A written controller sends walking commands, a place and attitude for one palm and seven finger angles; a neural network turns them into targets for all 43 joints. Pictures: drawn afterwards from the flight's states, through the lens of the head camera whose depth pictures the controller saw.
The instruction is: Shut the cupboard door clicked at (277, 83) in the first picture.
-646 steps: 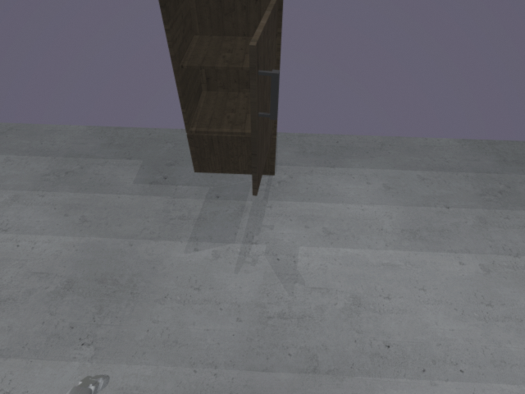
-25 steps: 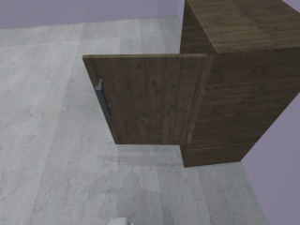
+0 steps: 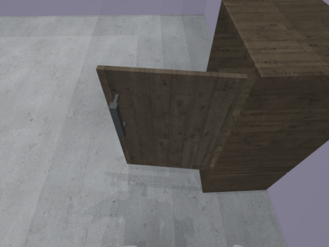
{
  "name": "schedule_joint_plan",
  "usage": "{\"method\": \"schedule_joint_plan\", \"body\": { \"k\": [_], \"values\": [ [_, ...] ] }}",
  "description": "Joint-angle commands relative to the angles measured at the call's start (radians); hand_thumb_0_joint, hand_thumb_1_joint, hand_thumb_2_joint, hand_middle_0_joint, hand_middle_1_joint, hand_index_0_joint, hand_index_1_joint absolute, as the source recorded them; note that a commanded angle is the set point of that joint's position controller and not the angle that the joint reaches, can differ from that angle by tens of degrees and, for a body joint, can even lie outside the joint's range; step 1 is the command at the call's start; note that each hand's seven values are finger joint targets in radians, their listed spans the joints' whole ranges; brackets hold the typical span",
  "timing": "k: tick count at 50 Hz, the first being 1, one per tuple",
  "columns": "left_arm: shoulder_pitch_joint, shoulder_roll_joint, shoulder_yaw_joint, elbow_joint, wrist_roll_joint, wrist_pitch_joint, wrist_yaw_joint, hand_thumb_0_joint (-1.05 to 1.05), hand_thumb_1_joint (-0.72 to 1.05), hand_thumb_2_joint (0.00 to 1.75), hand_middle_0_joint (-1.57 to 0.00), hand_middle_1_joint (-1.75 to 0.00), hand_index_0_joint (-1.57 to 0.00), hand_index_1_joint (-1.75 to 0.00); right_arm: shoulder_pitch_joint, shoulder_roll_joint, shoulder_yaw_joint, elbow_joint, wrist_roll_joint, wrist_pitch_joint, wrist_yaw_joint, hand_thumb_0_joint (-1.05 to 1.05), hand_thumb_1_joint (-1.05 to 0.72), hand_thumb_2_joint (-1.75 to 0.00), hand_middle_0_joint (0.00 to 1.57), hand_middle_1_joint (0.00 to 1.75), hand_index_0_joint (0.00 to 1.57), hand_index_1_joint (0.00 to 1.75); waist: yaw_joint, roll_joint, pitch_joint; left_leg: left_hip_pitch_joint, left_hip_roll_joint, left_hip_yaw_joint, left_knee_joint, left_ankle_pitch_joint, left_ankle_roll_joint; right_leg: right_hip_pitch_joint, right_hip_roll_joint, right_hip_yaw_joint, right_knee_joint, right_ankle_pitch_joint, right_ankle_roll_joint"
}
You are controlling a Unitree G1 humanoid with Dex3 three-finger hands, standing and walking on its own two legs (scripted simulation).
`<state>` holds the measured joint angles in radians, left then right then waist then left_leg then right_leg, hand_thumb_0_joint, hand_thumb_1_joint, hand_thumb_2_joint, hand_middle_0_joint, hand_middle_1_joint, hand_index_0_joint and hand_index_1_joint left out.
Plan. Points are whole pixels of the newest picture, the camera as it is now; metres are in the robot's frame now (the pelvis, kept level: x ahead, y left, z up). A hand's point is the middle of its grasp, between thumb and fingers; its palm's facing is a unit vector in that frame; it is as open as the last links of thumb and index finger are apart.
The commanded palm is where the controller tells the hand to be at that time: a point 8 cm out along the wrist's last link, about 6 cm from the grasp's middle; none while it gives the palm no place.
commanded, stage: come to a stop and stand still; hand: left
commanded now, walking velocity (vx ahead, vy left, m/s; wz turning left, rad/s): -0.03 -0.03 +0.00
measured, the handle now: (119, 117) +0.49 +0.20 -0.05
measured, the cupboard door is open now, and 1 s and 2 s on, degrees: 83 83 83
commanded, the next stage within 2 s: look again from close up in 1.68 s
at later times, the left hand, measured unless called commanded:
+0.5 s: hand out of the picture -0.02 +0.12 -0.17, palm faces +0.09 -0.97 -0.21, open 7.3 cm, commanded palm none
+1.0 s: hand out of the picture -0.11 +0.10 -0.17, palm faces +0.09 -0.99 -0.14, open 7.4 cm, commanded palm none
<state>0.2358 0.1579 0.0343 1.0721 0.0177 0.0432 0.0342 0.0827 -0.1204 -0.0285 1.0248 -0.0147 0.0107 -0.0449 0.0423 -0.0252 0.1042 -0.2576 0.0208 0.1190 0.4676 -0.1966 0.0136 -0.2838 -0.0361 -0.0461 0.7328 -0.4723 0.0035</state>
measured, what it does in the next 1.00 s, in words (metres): steps on the spot: left foot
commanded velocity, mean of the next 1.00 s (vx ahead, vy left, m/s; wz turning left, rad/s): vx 0.00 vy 0.00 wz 0.00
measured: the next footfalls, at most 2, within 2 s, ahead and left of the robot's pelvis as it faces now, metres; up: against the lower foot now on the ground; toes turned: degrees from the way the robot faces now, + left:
left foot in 0.46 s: -0.06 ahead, +0.07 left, +0.00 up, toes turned +3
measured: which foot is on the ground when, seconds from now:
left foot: down 0.00-0.12, up 0.14-0.44, down 0.46-1.00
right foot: down 0.00-1.00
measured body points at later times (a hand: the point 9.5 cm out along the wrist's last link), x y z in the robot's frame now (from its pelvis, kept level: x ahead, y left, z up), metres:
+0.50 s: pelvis -0.05 -0.06 +0.00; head -0.03 -0.07 +0.45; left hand -0.02 +0.17 -0.15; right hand -0.04 -0.29 -0.16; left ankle -0.10 +0.07 -0.74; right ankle -0.02 -0.12 -0.74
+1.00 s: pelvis -0.07 -0.05 +0.01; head -0.06 -0.05 +0.46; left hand -0.11 +0.15 -0.16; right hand -0.13 -0.24 -0.15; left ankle -0.10 +0.07 -0.74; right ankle -0.02 -0.12 -0.74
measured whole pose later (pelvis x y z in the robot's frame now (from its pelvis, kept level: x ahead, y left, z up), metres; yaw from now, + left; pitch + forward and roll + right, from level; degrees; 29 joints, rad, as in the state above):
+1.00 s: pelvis -0.07 -0.05 +0.01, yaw +1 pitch +0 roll +0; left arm 0.34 0.10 0.01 1.16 0.01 0.01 0.03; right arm 0.40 -0.09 0.00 1.16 -0.02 0.00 -0.04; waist 0.02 -0.01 0.02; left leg -0.12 0.01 0.03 0.39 -0.25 0.00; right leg -0.23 0.04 -0.09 0.38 -0.14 -0.07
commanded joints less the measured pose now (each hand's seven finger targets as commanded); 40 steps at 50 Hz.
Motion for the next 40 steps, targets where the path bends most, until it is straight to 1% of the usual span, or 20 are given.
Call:
{"method": "schedule_joint_plan", "body": {
  "k": [1, 3, 4, 5, 6, 7, 8, 10, 11, 14, 17, 19, 21, 23, 24, 25, 26, 29, 34, 40],
  "values": [
    [0.124, 0.063, 0.030, -0.050, 0.001, -0.004, 0.005, 0.00, 0.90, 0.90, -0.20, -0.30, -0.20, -0.30, 0.059, -0.216, -0.066, -0.041, -0.008, 0.011, -0.008, 0.00, -0.90, -0.90, 0.20, 0.30, 0.20, 0.30, -0.021, 0.154, -0.187, 0.151, 0.313, -0.216, -0.057, 0.621, 0.176, -0.046, -0.018, 0.039, 0.038, 0.006, 0.000],
    [0.171, 0.058, 0.027, -0.043, 0.007, -0.015, 0.002, 0.00, 0.90, 0.90, -0.20, -0.30, -0.20, -0.30, 0.038, -0.203, -0.067, -0.050, -0.004, 0.015, 0.003, 0.00, -0.90, -0.90, 0.20, 0.30, 0.20, 0.30, 0.002, 0.103, -0.210, 0.083, 0.238, -0.157, -0.001, 0.389, 0.108, 0.077, -0.012, 0.003, -0.182, 0.221, 0.010],
    [0.175, 0.093, 0.028, -0.041, 0.013, -0.025, 0.003, 0.00, 0.90, 0.90, -0.20, -0.30, -0.20, -0.30, 0.044, -0.173, -0.062, -0.048, 0.004, 0.017, 0.009, 0.00, -0.90, -0.90, 0.20, 0.30, 0.20, 0.30, 0.005, -0.021, -0.201, 0.019, 0.162, -0.126, 0.074, 0.182, 0.053, 0.126, -0.047, 0.072, -0.336, 0.366, 0.005],
    [0.134, 0.166, 0.033, -0.054, 0.022, -0.034, 0.006, 0.00, 0.90, 0.90, -0.20, -0.30, -0.20, -0.30, 0.068, -0.109, -0.053, -0.062, 0.013, 0.022, 0.015, 0.00, -0.90, -0.90, 0.20, 0.30, 0.20, 0.30, -0.021, -0.250, -0.156, -0.097, 0.027, -0.043, 0.170, -0.132, -0.012, 0.128, -0.218, 0.274, -0.413, 0.504, -0.045],
    [0.101, 0.196, 0.029, -0.073, 0.015, -0.036, 0.004, 0.00, 0.90, 0.90, -0.20, -0.30, -0.20, -0.30, 0.033, -0.101, -0.049, -0.076, 0.012, 0.033, 0.021, 0.00, -0.90, -0.90, 0.20, 0.30, 0.20, 0.30, -0.007, -0.267, -0.109, -0.093, -0.011, -0.075, 0.289, -0.334, -0.027, 0.022, -0.316, 0.319, -0.458, 0.560, -0.136],
    [0.067, 0.186, 0.022, -0.085, 0.014, -0.035, 0.002, 0.00, 0.90, 0.90, -0.20, -0.30, -0.20, -0.30, 0.034, -0.098, -0.049, -0.064, 0.008, 0.043, 0.025, 0.00, -0.90, -0.90, 0.20, 0.30, 0.20, 0.30, -0.018, -0.169, -0.101, -0.068, -0.005, -0.123, 0.392, -0.346, -0.025, -0.037, -0.305, 0.278, -0.469, 0.469, -0.183],
    [0.030, 0.172, 0.026, -0.092, 0.014, -0.038, 0.006, 0.00, 0.90, 0.90, -0.20, -0.30, -0.20, -0.30, 0.041, -0.097, -0.049, -0.052, 0.003, 0.048, 0.024, 0.00, -0.90, -0.90, 0.20, 0.30, 0.20, 0.30, -0.034, -0.203, -0.067, -0.097, 0.003, -0.149, 0.442, -0.317, -0.018, -0.062, -0.264, 0.269, -0.470, 0.423, -0.176],
    [0.006, 0.143, 0.015, -0.083, 0.006, -0.044, 0.007, 0.00, 0.90, 0.90, -0.20, -0.30, -0.20, -0.30, 0.075, -0.101, -0.043, -0.013, 0.004, 0.041, 0.025, 0.00, -0.90, -0.90, 0.20, 0.30, 0.20, 0.30, -0.047, -0.114, -0.047, -0.115, 0.008, -0.139, 0.495, -0.253, -0.023, -0.010, -0.222, 0.214, -0.439, 0.535, -0.166],
    [0.012, 0.142, 0.012, -0.083, 0.005, -0.048, 0.006, 0.00, 0.90, 0.90, -0.20, -0.30, -0.20, -0.30, 0.097, -0.099, -0.040, -0.004, 0.006, 0.037, 0.026, 0.00, -0.90, -0.90, 0.20, 0.30, 0.20, 0.30, -0.052, -0.099, -0.058, -0.121, 0.009, -0.139, 0.486, -0.238, -0.026, 0.021, -0.209, 0.187, -0.423, 0.571, -0.164],
    [0.051, 0.151, 0.014, -0.070, 0.005, -0.057, 0.006, 0.00, 0.90, 0.90, -0.20, -0.30, -0.20, -0.30, 0.111, -0.092, -0.032, 0.009, 0.010, 0.027, 0.026, 0.00, -0.90, -0.90, 0.20, 0.30, 0.20, 0.30, -0.028, -0.076, -0.085, -0.100, 0.009, -0.118, 0.360, -0.244, -0.039, 0.118, -0.202, 0.171, -0.414, 0.635, -0.170],
    [0.082, 0.158, 0.017, -0.047, 0.004, -0.059, 0.006, 0.00, 0.90, 0.90, -0.20, -0.30, -0.20, -0.30, 0.117, -0.088, -0.021, 0.013, 0.011, 0.017, 0.019, 0.00, -0.90, -0.90, 0.20, 0.30, 0.20, 0.30, -0.007, -0.075, -0.103, -0.060, 0.012, -0.114, 0.215, -0.252, -0.037, 0.173, -0.215, 0.222, -0.423, 0.616, -0.185],
    [0.071, 0.154, 0.017, -0.035, -0.001, -0.060, 0.007, 0.00, 0.90, 0.90, -0.20, -0.30, -0.20, -0.30, 0.167, -0.077, -0.012, 0.037, 0.012, 0.010, 0.014, 0.00, -0.90, -0.90, 0.20, 0.30, 0.20, 0.30, -0.017, -0.073, -0.122, 0.005, 0.016, -0.111, 0.075, -0.193, -0.035, 0.191, -0.198, 0.211, -0.419, 0.592, -0.166],
    [0.034, 0.136, 0.014, -0.026, -0.012, -0.057, 0.010, 0.00, 0.90, 0.90, -0.20, -0.30, -0.20, -0.30, 0.235, -0.073, -0.005, 0.071, 0.009, 0.001, 0.008, 0.00, -0.90, -0.90, 0.20, 0.30, 0.20, 0.30, -0.047, -0.026, -0.126, 0.127, 0.028, -0.131, -0.093, -0.039, -0.022, 0.124, -0.169, 0.189, -0.406, 0.460, -0.113],
    [0.040, 0.093, 0.002, -0.018, -0.020, -0.057, 0.004, 0.00, 0.90, 0.90, -0.20, -0.30, -0.20, -0.30, 0.236, -0.099, 0.000, 0.081, 0.002, -0.014, 0.001, 0.00, -0.90, -0.90, 0.20, 0.30, 0.20, 0.30, -0.028, 0.068, -0.120, 0.149, 0.092, -0.194, -0.117, 0.085, 0.013, 0.104, -0.086, 0.135, -0.407, 0.402, -0.038],
    [0.038, 0.089, 0.001, -0.014, -0.017, -0.055, 0.003, 0.00, 0.90, 0.90, -0.20, -0.30, -0.20, -0.30, 0.232, -0.106, 0.002, 0.083, 0.003, -0.013, 0.000, 0.00, -0.90, -0.90, 0.20, 0.30, 0.20, 0.30, -0.019, 0.063, -0.101, 0.106, 0.113, -0.198, -0.123, 0.054, 0.020, 0.130, -0.071, 0.121, -0.425, 0.365, -0.018],
    [0.043, 0.087, 0.003, -0.010, -0.017, -0.056, 0.004, 0.00, 0.90, 0.90, -0.20, -0.30, -0.20, -0.30, 0.240, -0.109, 0.003, 0.085, 0.000, -0.012, -0.004, 0.00, -0.90, -0.90, 0.20, 0.30, 0.20, 0.30, -0.017, 0.041, -0.096, 0.093, 0.096, -0.173, -0.096, 0.041, 0.016, 0.144, -0.073, 0.135, -0.443, 0.377, -0.003],
    [0.030, 0.100, 0.003, 0.004, -0.017, -0.051, 0.004, 0.00, 0.90, 0.90, -0.20, -0.30, -0.20, -0.30, 0.239, -0.093, 0.007, 0.095, 0.002, -0.014, -0.002, 0.00, -0.90, -0.90, 0.20, 0.30, 0.20, 0.30, -0.023, 0.115, -0.093, 0.081, 0.087, -0.172, -0.118, 0.033, 0.010, 0.162, -0.082, 0.123, -0.432, 0.367, -0.013],
    [0.046, 0.093, -0.001, 0.021, -0.015, -0.046, 0.001, 0.00, 0.90, 0.90, -0.20, -0.30, -0.20, -0.30, 0.257, -0.076, 0.011, 0.098, 0.002, -0.010, 0.000, 0.00, -0.90, -0.90, 0.20, 0.30, 0.20, 0.30, -0.015, 0.085, -0.030, 0.024, 0.082, -0.170, -0.169, -0.080, 0.007, 0.168, -0.069, 0.119, -0.470, 0.242, -0.022],
    [0.077, 0.075, -0.007, 0.036, -0.010, -0.040, 0.001, 0.00, 0.90, 0.90, -0.20, -0.30, -0.20, -0.30, 0.316, -0.061, 0.012, 0.102, -0.001, 0.001, 0.000, 0.00, -0.90, -0.90, 0.20, 0.30, 0.20, 0.30, -0.026, -0.005, 0.055, 0.009, 0.053, -0.151, -0.172, -0.162, 0.012, 0.072, -0.070, 0.144, -0.529, 0.061, -0.021],
    [0.108, 0.052, -0.004, 0.034, -0.009, -0.042, 0.002, 0.00, 0.90, 0.90, -0.20, -0.30, -0.20, -0.30, 0.367, -0.049, 0.011, 0.102, -0.002, -0.003, 0.001, 0.00, -0.90, -0.90, 0.20, 0.30, 0.20, 0.30, -0.033, 0.008, 0.026, -0.006, 0.048, -0.159, -0.178, -0.200, 0.019, 0.049, -0.062, 0.145, -0.513, 0.034, -0.025]
  ]
}}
